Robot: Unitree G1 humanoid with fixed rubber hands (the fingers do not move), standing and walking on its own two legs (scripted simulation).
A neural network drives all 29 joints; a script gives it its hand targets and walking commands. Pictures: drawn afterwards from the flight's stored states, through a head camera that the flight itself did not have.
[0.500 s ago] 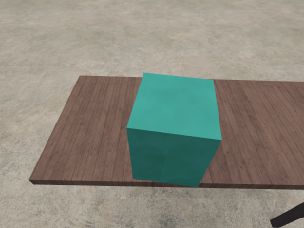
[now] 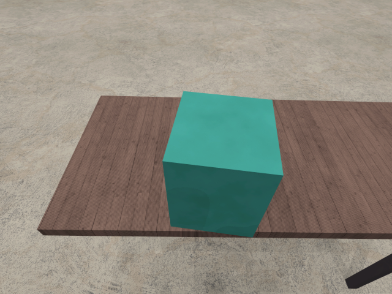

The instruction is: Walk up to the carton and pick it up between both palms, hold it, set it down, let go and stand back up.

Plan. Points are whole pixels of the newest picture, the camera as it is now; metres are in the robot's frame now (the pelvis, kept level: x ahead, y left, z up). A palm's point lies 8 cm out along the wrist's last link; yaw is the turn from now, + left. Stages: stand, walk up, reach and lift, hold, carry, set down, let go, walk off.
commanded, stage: stand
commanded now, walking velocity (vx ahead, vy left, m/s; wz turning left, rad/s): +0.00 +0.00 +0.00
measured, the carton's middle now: (218, 166) +0.40 -0.03 +0.04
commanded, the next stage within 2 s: none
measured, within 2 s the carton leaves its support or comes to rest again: neither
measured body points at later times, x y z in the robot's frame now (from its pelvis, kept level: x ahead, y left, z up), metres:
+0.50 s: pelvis +0.00 +0.00 +0.00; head +0.00 +0.00 +0.45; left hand +0.08 +0.30 -0.13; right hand +0.08 -0.31 -0.12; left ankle +0.01 +0.13 -0.75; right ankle -0.01 -0.14 -0.75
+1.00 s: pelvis +0.00 -0.01 +0.00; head +0.00 +0.00 +0.45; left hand +0.08 +0.30 -0.13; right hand +0.09 -0.31 -0.12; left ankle +0.01 +0.13 -0.75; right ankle -0.01 -0.14 -0.75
